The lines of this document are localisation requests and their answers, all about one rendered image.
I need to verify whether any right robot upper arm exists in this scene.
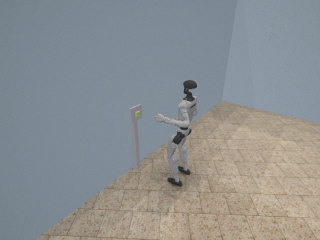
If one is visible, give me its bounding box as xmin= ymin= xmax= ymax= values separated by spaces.
xmin=193 ymin=96 xmax=198 ymax=116

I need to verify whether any left robot hand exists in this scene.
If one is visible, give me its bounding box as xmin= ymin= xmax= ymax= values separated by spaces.
xmin=154 ymin=113 xmax=165 ymax=122

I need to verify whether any robot left forearm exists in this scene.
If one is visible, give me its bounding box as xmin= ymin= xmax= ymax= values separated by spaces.
xmin=163 ymin=117 xmax=188 ymax=128

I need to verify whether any robot right foot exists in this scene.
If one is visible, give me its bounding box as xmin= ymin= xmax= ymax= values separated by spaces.
xmin=178 ymin=166 xmax=191 ymax=175

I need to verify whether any robot left thigh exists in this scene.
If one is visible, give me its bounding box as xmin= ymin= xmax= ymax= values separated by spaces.
xmin=167 ymin=133 xmax=183 ymax=163

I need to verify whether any left robot upper arm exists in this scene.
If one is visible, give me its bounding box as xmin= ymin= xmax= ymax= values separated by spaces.
xmin=178 ymin=100 xmax=190 ymax=128

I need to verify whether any panel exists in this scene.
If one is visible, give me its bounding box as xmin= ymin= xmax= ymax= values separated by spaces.
xmin=129 ymin=104 xmax=142 ymax=169

